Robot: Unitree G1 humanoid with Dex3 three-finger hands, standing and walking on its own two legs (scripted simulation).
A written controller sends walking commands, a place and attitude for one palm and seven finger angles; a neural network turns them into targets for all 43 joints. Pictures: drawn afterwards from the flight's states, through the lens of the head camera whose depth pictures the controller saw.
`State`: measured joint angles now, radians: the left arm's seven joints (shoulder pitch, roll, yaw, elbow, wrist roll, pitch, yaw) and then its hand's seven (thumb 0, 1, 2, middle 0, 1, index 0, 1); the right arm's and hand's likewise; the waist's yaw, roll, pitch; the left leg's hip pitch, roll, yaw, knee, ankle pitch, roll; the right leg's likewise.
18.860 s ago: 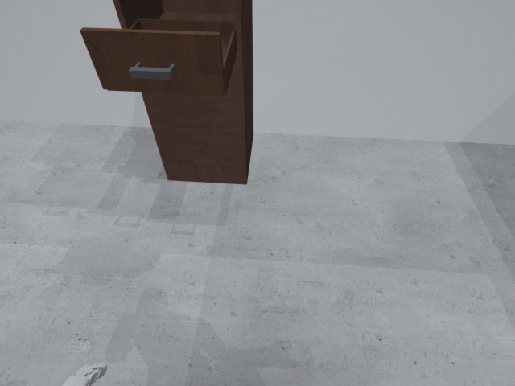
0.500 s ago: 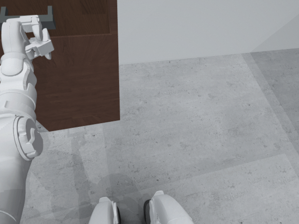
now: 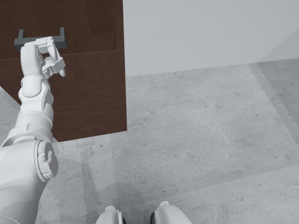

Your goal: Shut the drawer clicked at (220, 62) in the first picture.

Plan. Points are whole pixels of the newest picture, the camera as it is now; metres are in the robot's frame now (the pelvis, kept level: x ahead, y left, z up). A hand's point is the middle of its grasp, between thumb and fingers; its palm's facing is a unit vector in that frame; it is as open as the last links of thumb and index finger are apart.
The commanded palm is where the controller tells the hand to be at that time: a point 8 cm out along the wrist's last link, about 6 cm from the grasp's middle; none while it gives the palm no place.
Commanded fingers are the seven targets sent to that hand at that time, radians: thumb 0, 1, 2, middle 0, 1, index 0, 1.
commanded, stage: pull the fist back off the drawer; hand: left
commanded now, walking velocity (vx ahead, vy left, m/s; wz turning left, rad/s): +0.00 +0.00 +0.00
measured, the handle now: (42, 37) +0.60 +0.23 +0.10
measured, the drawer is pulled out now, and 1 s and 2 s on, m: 0.00 0.00 0.00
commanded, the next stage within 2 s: draw the hand back to the body in 0.08 s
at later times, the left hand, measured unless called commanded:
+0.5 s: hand (44, 84) +0.43 +0.19 +0.12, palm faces +0.16 -0.99 -0.03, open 3.3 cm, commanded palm +0.38 +0.23 +0.13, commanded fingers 0.00 0.90 0.90 -1.40 -1.60 -1.40 -1.60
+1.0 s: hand out of the picture +0.27 +0.22 +0.18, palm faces +0.35 -0.90 -0.25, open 3.3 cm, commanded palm +0.23 +0.25 +0.19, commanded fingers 0.00 0.90 0.90 -1.40 -1.60 -1.40 -1.60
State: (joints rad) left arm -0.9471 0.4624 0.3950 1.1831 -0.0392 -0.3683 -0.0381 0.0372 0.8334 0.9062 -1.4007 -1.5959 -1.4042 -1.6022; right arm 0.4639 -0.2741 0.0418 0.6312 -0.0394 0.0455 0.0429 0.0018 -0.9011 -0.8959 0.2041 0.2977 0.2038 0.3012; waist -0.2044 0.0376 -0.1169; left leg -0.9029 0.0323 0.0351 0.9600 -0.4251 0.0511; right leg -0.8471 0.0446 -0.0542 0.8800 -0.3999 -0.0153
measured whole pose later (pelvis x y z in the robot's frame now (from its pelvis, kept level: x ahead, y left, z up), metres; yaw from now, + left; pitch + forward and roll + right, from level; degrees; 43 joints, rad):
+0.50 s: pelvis +0.04 -0.02 +0.03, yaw +1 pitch +12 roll -1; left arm -0.37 0.29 0.28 0.57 -0.18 -0.23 -0.08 0.02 0.90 0.90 -1.40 -1.60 -1.40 -1.60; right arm 0.34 -0.26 0.01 0.57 0.04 0.05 0.01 0.00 -0.90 -0.90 0.20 0.30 0.20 0.30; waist -0.06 0.04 -0.13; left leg -0.56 0.02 0.04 0.77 -0.41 0.03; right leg -0.52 0.04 -0.04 0.72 -0.40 -0.03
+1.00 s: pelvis +0.01 -0.02 +0.06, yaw +2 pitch -2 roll +0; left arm 0.11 0.31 0.18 0.00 -0.10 -0.08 0.09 0.02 0.89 0.90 -1.40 -1.60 -1.41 -1.60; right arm 0.19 -0.25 0.05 0.60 0.04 -0.03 -0.06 0.01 -0.90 -0.90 0.20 0.30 0.20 0.30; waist 0.03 0.06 -0.01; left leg -0.19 0.00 0.03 0.49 -0.26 0.02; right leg -0.15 0.03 -0.05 0.47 -0.27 -0.03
